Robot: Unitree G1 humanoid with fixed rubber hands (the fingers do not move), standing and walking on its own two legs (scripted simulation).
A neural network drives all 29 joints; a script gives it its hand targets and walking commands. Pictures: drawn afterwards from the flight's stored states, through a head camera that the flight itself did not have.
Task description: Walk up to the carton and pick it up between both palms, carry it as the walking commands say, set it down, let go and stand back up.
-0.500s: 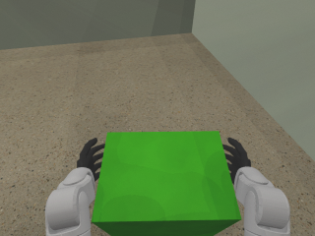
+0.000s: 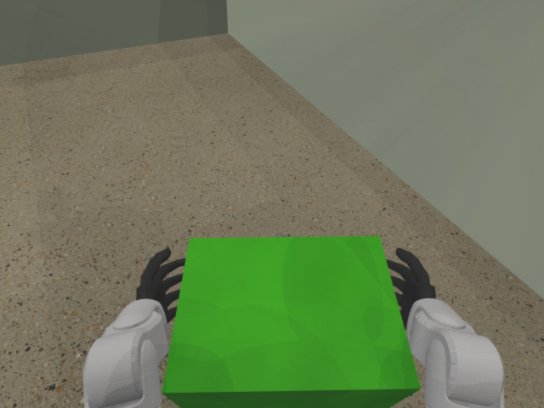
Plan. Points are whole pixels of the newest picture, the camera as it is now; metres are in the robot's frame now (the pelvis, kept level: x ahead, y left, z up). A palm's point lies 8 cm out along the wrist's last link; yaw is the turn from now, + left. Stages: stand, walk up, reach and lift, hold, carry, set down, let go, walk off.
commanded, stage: carry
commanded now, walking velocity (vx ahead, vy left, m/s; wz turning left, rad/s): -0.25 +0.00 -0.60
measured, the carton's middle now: (284, 339) +0.24 +0.01 +0.00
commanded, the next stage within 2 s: none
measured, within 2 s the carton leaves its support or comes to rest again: neither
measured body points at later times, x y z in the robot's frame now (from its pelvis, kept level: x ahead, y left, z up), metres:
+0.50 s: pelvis -0.23 -0.01 -0.01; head -0.23 -0.02 +0.44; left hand +0.08 +0.05 +0.07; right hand -0.04 -0.27 +0.07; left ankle -0.20 +0.11 -0.70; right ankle -0.13 -0.15 -0.74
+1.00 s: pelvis -0.47 +0.04 -0.01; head -0.46 +0.02 +0.44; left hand -0.16 +0.00 +0.06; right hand -0.38 -0.25 +0.05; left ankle -0.34 +0.13 -0.66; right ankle -0.50 -0.07 -0.74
